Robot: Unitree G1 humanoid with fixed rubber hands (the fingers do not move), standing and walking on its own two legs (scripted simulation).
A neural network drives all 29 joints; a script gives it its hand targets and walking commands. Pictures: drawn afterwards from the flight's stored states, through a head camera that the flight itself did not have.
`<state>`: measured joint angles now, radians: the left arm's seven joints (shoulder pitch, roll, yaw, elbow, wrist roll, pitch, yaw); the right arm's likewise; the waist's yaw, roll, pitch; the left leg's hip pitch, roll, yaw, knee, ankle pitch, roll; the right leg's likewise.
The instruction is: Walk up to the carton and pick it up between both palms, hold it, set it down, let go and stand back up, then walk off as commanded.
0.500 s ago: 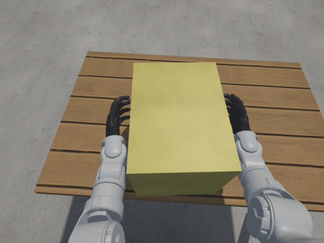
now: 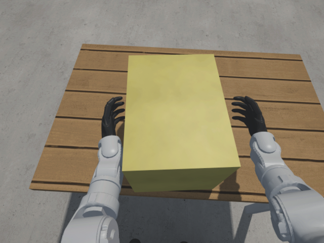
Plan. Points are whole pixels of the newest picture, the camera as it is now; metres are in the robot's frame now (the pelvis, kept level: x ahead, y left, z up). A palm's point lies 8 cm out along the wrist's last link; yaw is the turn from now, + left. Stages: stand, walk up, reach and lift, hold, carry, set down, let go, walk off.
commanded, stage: set down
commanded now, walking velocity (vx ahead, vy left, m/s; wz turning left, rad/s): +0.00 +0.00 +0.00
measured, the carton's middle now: (172, 125) +0.41 +0.01 -0.02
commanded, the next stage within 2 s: none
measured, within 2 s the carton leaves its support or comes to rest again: neither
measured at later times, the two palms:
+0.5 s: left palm (101, 166) +0.29 +0.18 -0.01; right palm (266, 153) +0.33 -0.21 +0.01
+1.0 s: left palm (92, 193) +0.22 +0.18 +0.00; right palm (282, 189) +0.25 -0.23 +0.02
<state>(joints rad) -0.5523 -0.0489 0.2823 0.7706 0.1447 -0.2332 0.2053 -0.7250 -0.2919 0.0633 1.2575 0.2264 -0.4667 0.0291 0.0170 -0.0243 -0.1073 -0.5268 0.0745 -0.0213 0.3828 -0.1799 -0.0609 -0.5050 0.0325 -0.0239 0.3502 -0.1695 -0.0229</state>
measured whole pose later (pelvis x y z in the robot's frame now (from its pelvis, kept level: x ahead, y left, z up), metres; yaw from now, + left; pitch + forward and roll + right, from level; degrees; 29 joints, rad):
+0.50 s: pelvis -0.03 +0.00 +0.00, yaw +0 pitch +14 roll -1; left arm -0.31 -0.02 0.21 0.72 0.11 -0.30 0.17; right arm -0.54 -0.32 0.11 1.13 0.26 -0.47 0.09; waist 0.02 -0.01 -0.11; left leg -0.49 0.08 -0.02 0.38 -0.15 -0.06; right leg -0.47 0.04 -0.02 0.35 -0.13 -0.03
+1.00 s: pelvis -0.04 +0.00 +0.00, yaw +0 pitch +3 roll -1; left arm -0.08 -0.02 0.12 0.59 0.08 -0.19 0.17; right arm -0.22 -0.33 0.10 0.91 0.26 -0.36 0.13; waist 0.02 -0.01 -0.11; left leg -0.28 0.08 -0.02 0.38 -0.16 -0.06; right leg -0.26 0.04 -0.02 0.35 -0.15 -0.03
